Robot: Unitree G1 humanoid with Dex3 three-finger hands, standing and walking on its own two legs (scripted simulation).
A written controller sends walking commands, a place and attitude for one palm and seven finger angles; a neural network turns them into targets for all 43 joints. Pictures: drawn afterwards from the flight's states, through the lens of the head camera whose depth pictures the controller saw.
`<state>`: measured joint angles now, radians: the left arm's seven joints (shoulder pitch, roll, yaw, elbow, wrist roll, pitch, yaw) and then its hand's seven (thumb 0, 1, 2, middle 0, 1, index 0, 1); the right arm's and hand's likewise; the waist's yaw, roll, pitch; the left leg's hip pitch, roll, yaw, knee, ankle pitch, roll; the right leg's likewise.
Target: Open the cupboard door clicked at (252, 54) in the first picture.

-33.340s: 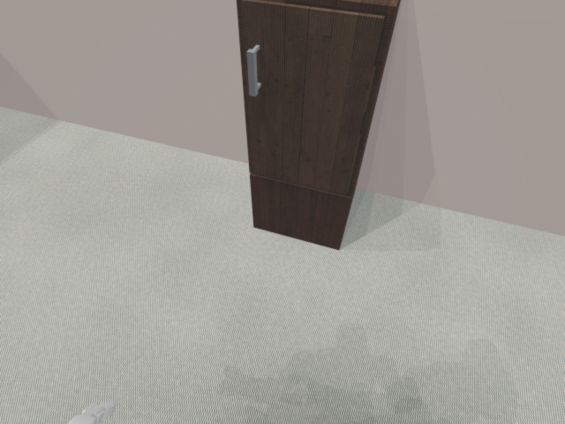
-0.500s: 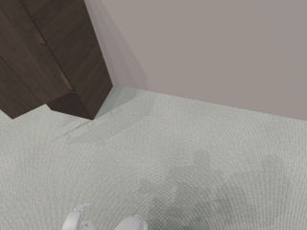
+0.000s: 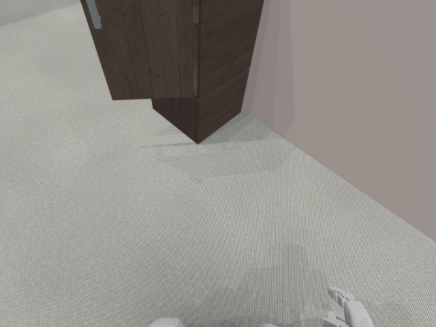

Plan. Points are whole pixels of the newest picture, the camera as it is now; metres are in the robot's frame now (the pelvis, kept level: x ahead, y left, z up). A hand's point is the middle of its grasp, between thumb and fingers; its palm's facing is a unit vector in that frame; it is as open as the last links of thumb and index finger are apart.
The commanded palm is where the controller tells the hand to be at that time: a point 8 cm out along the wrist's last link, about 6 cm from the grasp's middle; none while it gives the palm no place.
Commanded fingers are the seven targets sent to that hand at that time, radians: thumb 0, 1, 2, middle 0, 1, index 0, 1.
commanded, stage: turn to face it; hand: left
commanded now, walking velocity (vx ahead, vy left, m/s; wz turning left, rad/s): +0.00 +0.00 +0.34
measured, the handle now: (93, 4) +0.96 +0.50 +0.03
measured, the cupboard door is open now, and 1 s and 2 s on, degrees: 52 52 52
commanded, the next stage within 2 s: take the last steps up to it in 0.50 s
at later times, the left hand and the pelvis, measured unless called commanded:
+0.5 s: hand out of the picture +0.10 +0.18 -0.14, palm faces +0.10 -0.97 -0.24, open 7.4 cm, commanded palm none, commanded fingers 0.00 0.90 0.90 -0.20 -0.30 -0.20 -0.30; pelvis +0.01 -0.02 +0.01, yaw +7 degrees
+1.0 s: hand out of the picture -0.10 +0.12 -0.14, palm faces +0.38 -0.91 -0.18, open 7.3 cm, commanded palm none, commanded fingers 0.00 0.90 0.90 -0.20 -0.30 -0.20 -0.30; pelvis +0.03 -0.01 +0.02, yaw +16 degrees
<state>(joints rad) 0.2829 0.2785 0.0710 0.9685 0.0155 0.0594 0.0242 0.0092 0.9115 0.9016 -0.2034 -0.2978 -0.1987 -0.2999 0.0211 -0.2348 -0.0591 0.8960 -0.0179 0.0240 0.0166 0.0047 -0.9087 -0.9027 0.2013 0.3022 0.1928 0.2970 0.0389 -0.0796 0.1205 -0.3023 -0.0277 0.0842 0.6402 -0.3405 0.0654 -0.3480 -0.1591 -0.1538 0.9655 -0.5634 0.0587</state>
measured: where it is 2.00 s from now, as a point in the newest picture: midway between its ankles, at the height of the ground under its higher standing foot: (188, 282)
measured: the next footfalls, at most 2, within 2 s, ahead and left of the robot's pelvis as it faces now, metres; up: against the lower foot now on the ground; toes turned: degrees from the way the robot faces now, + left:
right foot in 0.50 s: +0.03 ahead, -0.12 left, +0.00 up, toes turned +4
left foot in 1.08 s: +0.08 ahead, +0.15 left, +0.00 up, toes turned +23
